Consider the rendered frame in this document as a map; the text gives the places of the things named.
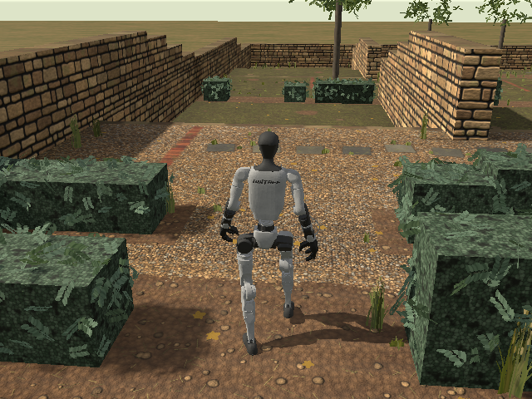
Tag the robot left thigh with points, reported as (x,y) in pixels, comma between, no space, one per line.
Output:
(245,248)

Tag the left robot upper arm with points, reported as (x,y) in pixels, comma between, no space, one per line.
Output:
(240,175)

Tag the right robot forearm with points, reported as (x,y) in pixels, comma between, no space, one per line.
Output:
(307,225)

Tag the robot right hand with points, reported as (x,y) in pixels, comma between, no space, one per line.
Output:
(313,248)

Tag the right robot upper arm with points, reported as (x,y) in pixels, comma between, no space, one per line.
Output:
(294,177)

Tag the robot left hand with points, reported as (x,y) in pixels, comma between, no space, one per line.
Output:
(231,230)

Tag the right robot foot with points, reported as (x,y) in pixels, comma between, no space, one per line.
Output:
(288,312)

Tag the left robot forearm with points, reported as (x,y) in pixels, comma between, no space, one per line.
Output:
(227,216)

